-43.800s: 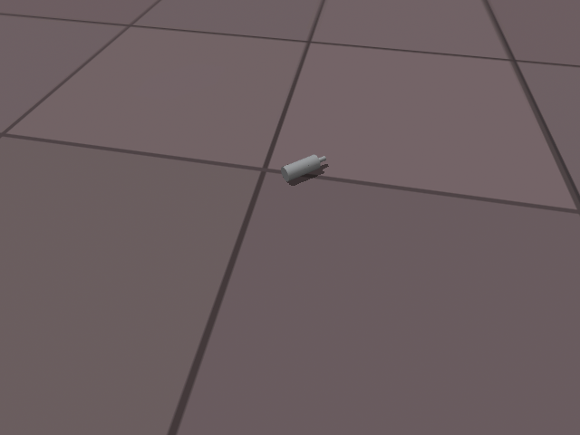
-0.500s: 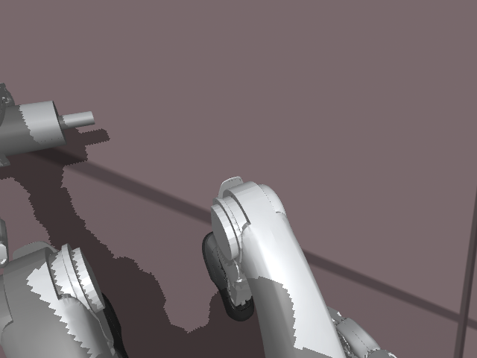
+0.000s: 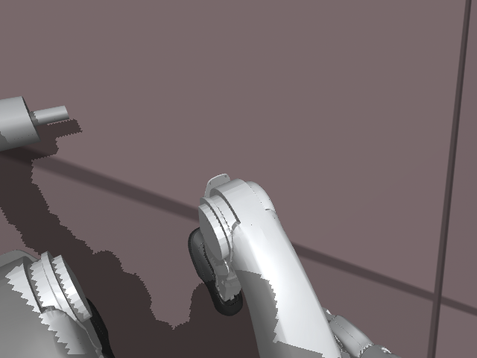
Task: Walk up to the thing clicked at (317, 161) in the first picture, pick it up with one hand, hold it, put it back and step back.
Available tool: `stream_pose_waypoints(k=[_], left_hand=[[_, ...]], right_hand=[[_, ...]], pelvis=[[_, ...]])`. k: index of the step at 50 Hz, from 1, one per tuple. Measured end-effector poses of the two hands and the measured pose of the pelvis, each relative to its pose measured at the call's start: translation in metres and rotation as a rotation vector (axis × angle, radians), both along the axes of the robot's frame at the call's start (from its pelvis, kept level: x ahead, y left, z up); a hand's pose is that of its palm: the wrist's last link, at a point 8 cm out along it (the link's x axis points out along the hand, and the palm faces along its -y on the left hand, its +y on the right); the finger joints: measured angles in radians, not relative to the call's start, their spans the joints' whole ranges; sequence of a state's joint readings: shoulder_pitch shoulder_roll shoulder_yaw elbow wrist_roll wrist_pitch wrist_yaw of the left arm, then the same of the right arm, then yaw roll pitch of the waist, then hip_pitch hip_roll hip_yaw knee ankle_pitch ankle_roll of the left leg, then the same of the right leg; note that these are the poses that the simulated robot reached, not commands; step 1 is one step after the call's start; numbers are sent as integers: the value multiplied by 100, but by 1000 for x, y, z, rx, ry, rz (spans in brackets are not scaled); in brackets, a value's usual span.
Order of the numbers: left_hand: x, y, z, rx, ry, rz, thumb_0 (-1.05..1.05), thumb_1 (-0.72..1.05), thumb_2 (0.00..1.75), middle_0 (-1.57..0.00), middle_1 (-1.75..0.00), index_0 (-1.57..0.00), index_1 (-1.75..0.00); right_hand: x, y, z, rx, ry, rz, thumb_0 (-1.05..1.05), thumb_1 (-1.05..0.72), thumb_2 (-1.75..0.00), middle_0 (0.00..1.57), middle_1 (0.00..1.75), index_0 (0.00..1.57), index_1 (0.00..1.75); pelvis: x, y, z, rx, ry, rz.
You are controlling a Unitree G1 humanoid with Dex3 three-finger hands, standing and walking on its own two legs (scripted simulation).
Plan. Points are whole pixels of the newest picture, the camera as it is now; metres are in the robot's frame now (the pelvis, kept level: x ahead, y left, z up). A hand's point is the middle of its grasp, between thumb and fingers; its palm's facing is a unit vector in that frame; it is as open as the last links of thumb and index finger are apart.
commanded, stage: rest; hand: left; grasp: from above
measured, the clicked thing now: out of the picture +0.50 +0.22 -0.27
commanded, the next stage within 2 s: open in 0.14 s
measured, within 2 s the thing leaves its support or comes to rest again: rests again in 0.54 s
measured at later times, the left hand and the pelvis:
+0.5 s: hand out of the picture +0.48 +0.25 -0.24, palm faces -0.46 -0.10 -0.88, open 10.7 cm; pelvis -0.01 +0.00 +0.00, yaw -1 degrees
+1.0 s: hand out of the picture +0.49 +0.25 -0.24, palm faces -0.46 -0.11 -0.88, open 12.9 cm; pelvis -0.01 +0.00 +0.00, yaw -2 degrees
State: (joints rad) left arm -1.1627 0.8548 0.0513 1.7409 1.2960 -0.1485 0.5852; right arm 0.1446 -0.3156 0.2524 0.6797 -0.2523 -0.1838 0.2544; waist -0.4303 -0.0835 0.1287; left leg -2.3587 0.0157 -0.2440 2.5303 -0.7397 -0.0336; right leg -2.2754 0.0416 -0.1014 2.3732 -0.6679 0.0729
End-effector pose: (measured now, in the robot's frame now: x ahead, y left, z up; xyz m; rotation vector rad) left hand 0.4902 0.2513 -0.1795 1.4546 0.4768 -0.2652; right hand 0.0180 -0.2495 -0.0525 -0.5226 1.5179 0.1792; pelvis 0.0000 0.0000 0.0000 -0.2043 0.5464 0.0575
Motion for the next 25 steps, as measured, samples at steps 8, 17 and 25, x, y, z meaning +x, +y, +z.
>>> stream_pose_waypoints(k=[8, 17, 25], left_hand=[[0, 0, 0, 0, 1, -1, -1, -1, 42, -68, -51, -69, -49], [0, 1, 0, -2, 3, -1, -1, -1, 43, -68, -53, -68, -51], [-1, 1, -3, 4, 2, -10, -1, -3, 57, -58, -64, -58, -62]], right_hand=[[-2, 1, 3, -3, -9, 14, 0, -91, -90, 20, 30, 20, 30], [-4, 1, 8, -12, -16, 29, 0, -91, -90, 20, 30, 20, 30], [-5, 2, 10, -8, -18, 43, 0, -91, -90, 20, 30, 20, 30]], pelvis=[[-2, 1, 0, -7, -12, -4], [-4, 1, 0, -14, -22, -8], [-6, 2, 1, -17, -30, -8]])
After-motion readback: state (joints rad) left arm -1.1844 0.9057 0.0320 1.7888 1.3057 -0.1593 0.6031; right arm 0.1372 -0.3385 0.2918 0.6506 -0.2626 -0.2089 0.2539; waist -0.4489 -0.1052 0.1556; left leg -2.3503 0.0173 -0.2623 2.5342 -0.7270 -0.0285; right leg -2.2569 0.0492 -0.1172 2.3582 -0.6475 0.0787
